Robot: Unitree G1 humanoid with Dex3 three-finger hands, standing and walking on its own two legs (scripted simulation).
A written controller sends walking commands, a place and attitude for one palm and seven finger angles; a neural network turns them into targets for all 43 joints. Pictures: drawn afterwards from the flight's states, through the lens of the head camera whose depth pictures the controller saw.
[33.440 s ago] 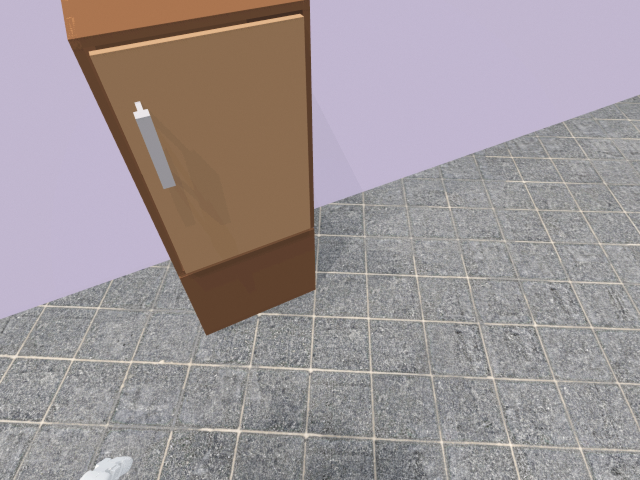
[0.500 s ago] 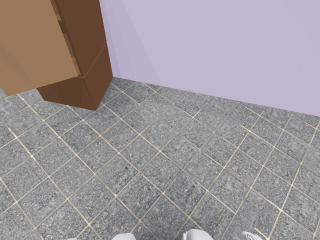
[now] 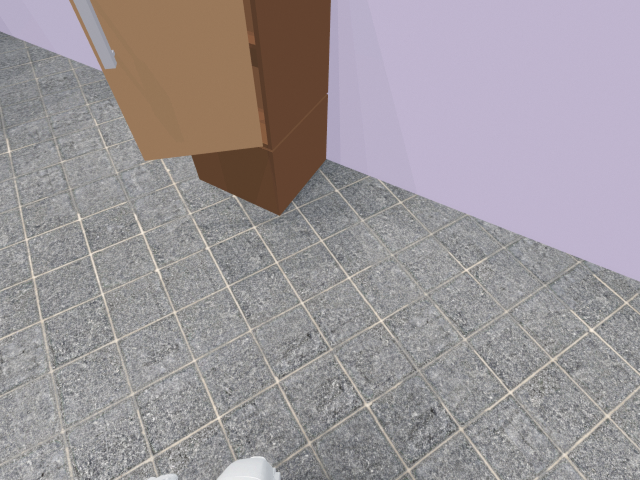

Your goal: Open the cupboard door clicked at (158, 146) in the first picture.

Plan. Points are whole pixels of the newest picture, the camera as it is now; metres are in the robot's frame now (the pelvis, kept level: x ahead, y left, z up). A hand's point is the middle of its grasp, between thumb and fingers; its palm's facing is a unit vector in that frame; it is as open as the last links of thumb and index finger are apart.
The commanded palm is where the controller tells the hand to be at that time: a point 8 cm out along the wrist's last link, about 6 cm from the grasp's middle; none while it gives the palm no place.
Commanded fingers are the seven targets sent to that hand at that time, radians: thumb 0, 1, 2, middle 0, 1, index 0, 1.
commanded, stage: turn to face it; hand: left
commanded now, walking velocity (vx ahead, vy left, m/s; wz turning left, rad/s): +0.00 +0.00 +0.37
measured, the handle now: (97, 28) +1.00 +0.57 +0.03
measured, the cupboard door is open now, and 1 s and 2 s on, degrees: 41 41 41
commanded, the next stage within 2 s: take the last steps up to it in 0.30 s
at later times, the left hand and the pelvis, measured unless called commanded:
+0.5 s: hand out of the picture +0.03 +0.21 -0.16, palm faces +0.22 -0.94 -0.27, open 7.4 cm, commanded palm none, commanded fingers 0.00 0.90 0.90 -0.20 -0.30 -0.20 -0.30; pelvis +0.01 -0.01 -0.01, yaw +11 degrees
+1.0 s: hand out of the picture +0.01 +0.29 -0.18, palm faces +0.33 -0.93 -0.19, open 7.4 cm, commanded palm none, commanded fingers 0.00 0.90 0.90 -0.20 -0.30 -0.20 -0.30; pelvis +0.08 +0.11 +0.00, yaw +15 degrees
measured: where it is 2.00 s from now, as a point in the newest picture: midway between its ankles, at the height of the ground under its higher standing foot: (257, 381)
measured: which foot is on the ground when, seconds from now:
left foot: up 0.00-0.06, down 0.08-0.42, up 0.44-0.82, down 0.84-1.00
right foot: down 0.00-0.08, up 0.10-0.40, down 0.42-0.84, up 0.86-1.00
